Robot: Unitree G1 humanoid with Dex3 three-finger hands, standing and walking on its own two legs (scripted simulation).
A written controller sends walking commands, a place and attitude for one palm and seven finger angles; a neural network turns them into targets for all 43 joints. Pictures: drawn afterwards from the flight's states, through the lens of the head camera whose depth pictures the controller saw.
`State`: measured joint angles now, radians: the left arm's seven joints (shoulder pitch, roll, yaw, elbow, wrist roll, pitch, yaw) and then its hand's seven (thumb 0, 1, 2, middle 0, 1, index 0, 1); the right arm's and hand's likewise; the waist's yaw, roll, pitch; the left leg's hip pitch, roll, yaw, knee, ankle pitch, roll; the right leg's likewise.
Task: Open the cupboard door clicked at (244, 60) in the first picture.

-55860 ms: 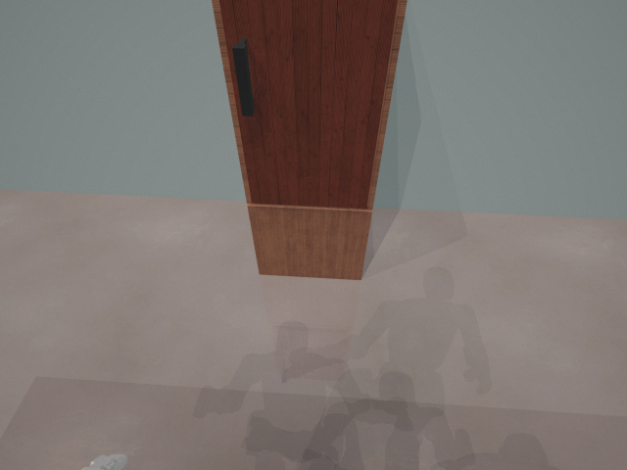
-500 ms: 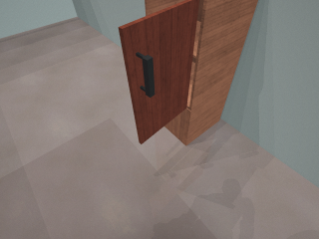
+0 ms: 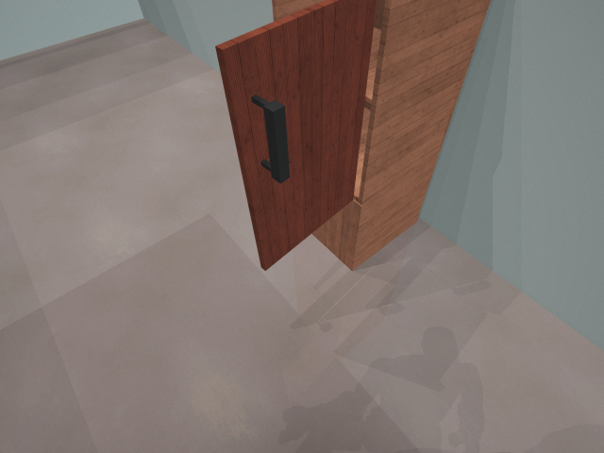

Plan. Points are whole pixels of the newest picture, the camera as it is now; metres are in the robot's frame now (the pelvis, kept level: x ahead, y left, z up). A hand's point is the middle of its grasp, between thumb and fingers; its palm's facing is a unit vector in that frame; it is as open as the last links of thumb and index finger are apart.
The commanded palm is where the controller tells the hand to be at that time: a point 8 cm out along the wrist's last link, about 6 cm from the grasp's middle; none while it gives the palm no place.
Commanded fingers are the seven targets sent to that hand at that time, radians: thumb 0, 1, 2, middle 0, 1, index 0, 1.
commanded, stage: look to check the result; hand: left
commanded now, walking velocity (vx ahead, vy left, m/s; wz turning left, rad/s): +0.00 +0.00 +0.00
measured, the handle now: (269, 139) +0.61 +0.09 +0.06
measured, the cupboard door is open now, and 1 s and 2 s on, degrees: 96 96 96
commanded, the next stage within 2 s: stand and wait in 0.26 s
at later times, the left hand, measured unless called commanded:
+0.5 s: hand out of the picture +0.10 +0.23 -0.15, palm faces -0.01 -0.95 -0.33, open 7.4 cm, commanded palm none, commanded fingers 0.00 0.90 0.90 -0.20 -0.30 -0.20 -0.30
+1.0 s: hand out of the picture +0.10 +0.23 -0.16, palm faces -0.03 -0.95 -0.32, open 7.4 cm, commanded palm none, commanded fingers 0.00 0.90 0.90 -0.20 -0.30 -0.20 -0.30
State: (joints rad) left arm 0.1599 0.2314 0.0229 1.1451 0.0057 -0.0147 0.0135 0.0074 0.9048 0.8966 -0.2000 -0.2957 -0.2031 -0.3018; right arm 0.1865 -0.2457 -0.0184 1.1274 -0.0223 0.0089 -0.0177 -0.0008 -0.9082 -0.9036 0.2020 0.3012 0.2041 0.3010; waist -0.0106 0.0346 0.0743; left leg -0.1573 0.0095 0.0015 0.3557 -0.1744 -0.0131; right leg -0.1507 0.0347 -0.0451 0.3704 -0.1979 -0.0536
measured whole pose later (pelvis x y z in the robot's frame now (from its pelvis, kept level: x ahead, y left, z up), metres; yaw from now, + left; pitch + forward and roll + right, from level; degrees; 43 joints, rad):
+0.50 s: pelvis +0.02 -0.01 +0.00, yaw +0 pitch -1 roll +0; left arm 0.10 0.28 0.02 1.13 0.00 -0.03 0.01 0.01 0.90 0.90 -0.20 -0.30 -0.20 -0.30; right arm 0.13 -0.31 -0.01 1.12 -0.02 0.01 -0.01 0.00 -0.91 -0.90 0.20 0.30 0.21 0.30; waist -0.01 0.03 0.06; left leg -0.11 0.02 0.00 0.31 -0.18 -0.02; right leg -0.10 0.05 -0.04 0.32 -0.19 -0.06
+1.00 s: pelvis +0.02 +0.00 +0.00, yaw -1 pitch -1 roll +0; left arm 0.11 0.29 0.01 1.14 0.00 -0.02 0.01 0.01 0.90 0.90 -0.20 -0.30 -0.20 -0.30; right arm 0.14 -0.30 -0.01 1.13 -0.02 0.01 -0.01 0.00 -0.91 -0.90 0.20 0.30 0.21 0.30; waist -0.02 0.02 0.07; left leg -0.10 0.02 0.01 0.30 -0.18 -0.02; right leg -0.09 0.04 -0.03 0.30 -0.19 -0.05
